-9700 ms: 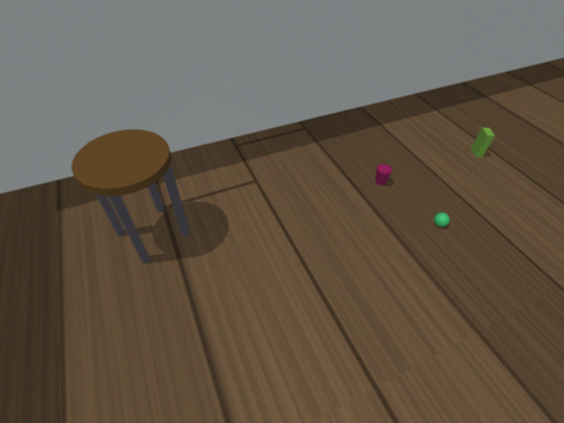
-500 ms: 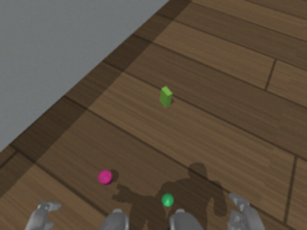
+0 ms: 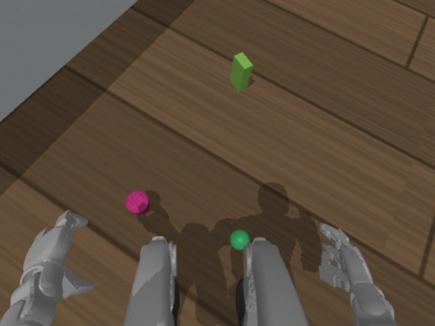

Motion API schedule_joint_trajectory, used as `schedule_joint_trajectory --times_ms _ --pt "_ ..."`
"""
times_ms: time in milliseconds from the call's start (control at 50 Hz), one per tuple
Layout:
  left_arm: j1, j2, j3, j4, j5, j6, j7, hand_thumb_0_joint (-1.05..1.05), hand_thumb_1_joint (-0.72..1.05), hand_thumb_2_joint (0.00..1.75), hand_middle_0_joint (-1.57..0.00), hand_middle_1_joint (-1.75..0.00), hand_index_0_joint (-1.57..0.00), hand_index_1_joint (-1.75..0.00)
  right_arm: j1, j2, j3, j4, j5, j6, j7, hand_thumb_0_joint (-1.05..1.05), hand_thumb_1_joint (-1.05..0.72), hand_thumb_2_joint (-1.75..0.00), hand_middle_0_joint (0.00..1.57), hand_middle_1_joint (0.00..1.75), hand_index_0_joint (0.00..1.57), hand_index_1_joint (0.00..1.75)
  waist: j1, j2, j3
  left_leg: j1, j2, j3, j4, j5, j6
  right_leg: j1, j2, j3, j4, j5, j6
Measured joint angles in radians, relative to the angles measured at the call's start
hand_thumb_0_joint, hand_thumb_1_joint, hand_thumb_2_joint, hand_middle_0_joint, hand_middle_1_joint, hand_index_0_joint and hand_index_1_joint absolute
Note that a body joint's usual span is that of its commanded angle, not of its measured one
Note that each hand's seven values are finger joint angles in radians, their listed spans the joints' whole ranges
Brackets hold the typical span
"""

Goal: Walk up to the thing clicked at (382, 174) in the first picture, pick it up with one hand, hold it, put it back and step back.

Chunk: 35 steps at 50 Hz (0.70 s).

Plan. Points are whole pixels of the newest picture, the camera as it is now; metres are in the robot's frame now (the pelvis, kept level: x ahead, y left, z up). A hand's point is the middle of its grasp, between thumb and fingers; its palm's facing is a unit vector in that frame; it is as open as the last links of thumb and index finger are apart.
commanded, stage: rise first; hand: left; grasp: from above
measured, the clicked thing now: (139, 204) +0.42 +0.24 -0.51
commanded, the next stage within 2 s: approach in 1.76 s
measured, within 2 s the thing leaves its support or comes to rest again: neither
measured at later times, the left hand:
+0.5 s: hand (100, 225) +0.32 +0.28 -0.29, palm faces -0.48 -0.21 -0.85, open 14.1 cm
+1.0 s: hand (111, 214) +0.36 +0.28 -0.35, palm faces -0.46 -0.04 -0.89, open 14.1 cm
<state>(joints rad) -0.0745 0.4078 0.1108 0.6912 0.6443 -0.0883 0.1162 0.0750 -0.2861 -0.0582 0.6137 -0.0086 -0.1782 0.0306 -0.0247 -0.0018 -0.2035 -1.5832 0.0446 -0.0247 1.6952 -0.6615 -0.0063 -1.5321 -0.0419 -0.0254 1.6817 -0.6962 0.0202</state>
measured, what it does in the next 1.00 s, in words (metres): lowers itself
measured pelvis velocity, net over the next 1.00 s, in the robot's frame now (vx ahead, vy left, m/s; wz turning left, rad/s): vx -0.05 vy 0.00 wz -0.08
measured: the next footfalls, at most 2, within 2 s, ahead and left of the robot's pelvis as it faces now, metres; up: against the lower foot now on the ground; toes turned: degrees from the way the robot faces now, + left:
none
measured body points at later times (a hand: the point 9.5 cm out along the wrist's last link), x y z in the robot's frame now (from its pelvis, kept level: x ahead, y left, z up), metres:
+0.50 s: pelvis -0.05 +0.00 -0.14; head +0.15 +0.03 +0.26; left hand +0.34 +0.29 -0.24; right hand +0.04 -0.28 -0.26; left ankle +0.05 +0.12 -0.52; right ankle +0.03 -0.13 -0.52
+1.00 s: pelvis -0.05 +0.00 -0.19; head +0.16 +0.04 +0.20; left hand +0.38 +0.28 -0.30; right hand +0.03 -0.27 -0.32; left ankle +0.05 +0.12 -0.52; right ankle +0.03 -0.13 -0.52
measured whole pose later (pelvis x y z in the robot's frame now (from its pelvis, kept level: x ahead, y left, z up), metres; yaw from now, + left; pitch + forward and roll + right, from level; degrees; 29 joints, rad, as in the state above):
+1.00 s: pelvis -0.05 +0.00 -0.19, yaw -5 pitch +33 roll -6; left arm -0.73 0.63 0.09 1.25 1.21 -0.22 0.37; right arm 0.10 -0.25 -0.02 0.77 -0.11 -0.06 0.11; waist -0.12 -0.01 -0.10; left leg -2.24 0.05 -0.10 2.29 -0.65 0.01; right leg -2.15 -0.01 -0.05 2.25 -0.68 0.03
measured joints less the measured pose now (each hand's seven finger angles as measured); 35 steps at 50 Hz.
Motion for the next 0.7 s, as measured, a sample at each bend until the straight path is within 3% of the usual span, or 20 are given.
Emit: schedule_joint_trajectory --times_ms 120,240,320,400,600,700 --pt "-0.161 0.025 0.001 0.061 0.117 -0.006 0.073 -0.01 -0.54 1.01 -0.08 -1.07 -0.08 -1.07 -0.027 0.001 -0.012 0.044 -0.002 0.029 0.013 0.01 -0.89 -0.90 0.20 0.30 0.21 0.29 0.007 0.010 0.023 -0.203 0.004 -0.012 0.163 -0.003 -0.002 -0.202 0.006 0.001 0.166 -0.006 -0.005" --pt "-0.320 0.073 -0.003 0.164 0.176 -0.010 0.084 -0.01 -0.54 1.01 -0.08 -1.05 -0.08 -1.06 -0.011 0.019 -0.013 0.087 -0.018 0.055 0.020 0.01 -0.90 -0.90 0.20 0.30 0.21 0.29 0.008 0.016 0.049 -0.347 0.010 -0.030 0.283 0.014 -0.003 -0.343 0.016 -0.007 0.281 0.013 -0.008" --pt "-0.390 0.106 -0.012 0.229 0.216 -0.035 0.072 -0.01 -0.54 1.02 -0.08 -1.04 -0.08 -1.05 0.016 0.033 -0.009 0.108 -0.025 0.070 0.020 0.01 -0.90 -0.90 0.20 0.30 0.21 0.29 -0.008 0.016 0.058 -0.405 0.012 -0.040 0.339 0.023 -0.001 -0.398 0.020 -0.011 0.331 0.025 -0.008" --pt "-0.434 0.134 -0.017 0.287 0.279 -0.069 0.078 -0.01 -0.55 1.04 -0.09 -1.03 -0.08 -1.04 0.047 0.034 0.001 0.118 -0.028 0.086 0.021 0.01 -0.91 -0.90 0.21 0.30 0.21 0.29 -0.030 0.015 0.057 -0.450 0.012 -0.049 0.384 0.026 0.003 -0.435 0.022 -0.017 0.367 0.030 -0.005" --pt "-0.520 0.178 -0.018 0.413 0.429 -0.113 0.165 0.00 -0.56 1.06 -0.09 -0.99 -0.07 -1.01 0.070 0.015 0.015 0.140 -0.046 0.114 0.040 0.01 -0.90 -0.90 0.21 0.30 0.21 0.30 -0.071 -0.001 0.064 -0.541 0.007 -0.063 0.476 0.025 0.013 -0.511 0.023 -0.022 0.446 0.029 0.005" --pt "-0.568 0.195 -0.022 0.462 0.483 -0.119 0.205 0.00 -0.55 1.06 -0.09 -0.97 -0.08 -1.00 0.056 0.013 0.018 0.147 -0.062 0.116 0.050 0.01 -0.90 -0.90 0.21 0.30 0.21 0.30 -0.081 -0.008 0.076 -0.581 0.003 -0.067 0.517 0.027 0.015 -0.546 0.022 -0.023 0.485 0.028 0.007"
